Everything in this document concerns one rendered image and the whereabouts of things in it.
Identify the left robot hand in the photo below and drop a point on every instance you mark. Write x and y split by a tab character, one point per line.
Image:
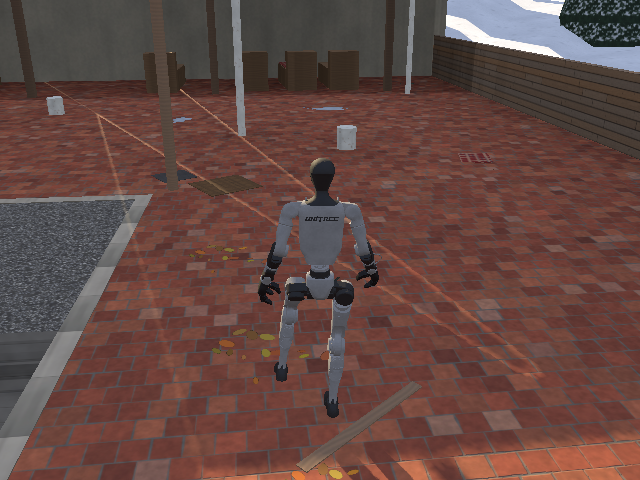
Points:
263	289

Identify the robot right forearm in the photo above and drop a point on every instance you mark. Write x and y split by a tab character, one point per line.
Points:
368	261

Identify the robot left forearm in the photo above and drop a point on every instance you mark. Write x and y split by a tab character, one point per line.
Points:
271	267

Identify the robot left upper arm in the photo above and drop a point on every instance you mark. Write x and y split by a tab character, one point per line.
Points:
289	211

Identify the robot right upper arm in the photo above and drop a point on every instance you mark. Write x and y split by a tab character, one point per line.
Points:
353	212

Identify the robot torso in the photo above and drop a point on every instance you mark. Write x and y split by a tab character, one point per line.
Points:
320	238

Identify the left robot foot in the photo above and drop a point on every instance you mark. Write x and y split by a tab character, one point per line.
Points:
281	374

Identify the right robot hand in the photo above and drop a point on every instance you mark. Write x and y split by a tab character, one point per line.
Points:
372	282

